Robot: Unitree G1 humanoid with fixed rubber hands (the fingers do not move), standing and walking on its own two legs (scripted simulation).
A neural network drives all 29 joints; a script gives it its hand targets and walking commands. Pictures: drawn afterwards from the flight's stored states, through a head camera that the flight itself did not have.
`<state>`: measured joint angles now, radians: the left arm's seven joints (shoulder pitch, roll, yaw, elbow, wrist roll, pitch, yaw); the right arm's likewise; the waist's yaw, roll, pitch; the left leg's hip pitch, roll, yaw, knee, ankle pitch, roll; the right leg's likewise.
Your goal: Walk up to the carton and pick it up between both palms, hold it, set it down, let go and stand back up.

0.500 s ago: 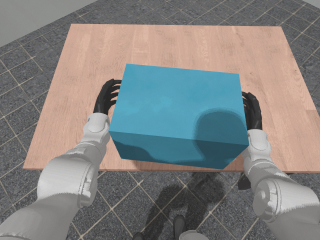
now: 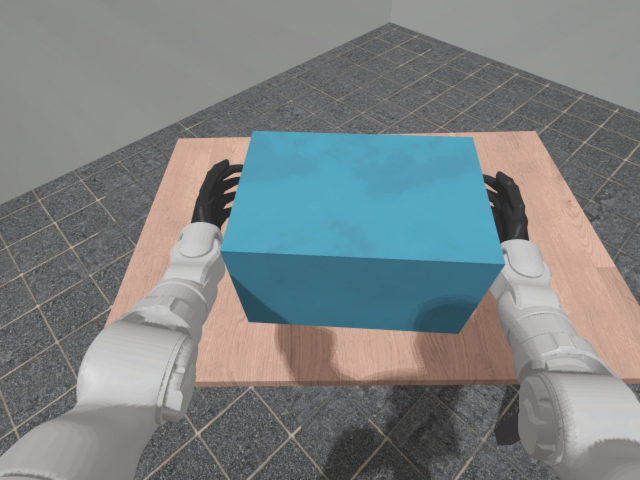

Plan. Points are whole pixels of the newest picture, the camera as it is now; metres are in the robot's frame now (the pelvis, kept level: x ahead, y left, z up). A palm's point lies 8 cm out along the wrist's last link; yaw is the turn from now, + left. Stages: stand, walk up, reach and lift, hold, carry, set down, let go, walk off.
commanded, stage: reach and lift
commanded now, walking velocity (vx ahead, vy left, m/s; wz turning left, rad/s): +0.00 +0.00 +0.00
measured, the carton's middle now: (356, 233) +0.42 -0.10 +0.06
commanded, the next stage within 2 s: none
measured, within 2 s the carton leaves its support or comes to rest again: neither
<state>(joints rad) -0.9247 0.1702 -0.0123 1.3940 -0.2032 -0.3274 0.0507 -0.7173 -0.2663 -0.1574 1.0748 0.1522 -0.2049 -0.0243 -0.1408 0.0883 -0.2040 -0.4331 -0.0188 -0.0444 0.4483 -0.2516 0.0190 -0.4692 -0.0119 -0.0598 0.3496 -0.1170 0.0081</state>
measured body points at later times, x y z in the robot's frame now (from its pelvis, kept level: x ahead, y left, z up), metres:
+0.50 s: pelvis +0.00 -0.01 +0.01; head +0.00 -0.01 +0.46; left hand +0.43 +0.12 +0.11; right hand +0.37 -0.28 +0.09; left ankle -0.03 +0.10 -0.74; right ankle +0.02 -0.13 -0.74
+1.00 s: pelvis -0.01 +0.00 +0.01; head -0.02 +0.01 +0.46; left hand +0.39 +0.15 +0.13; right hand +0.36 -0.25 +0.12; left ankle -0.03 +0.10 -0.74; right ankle +0.02 -0.13 -0.74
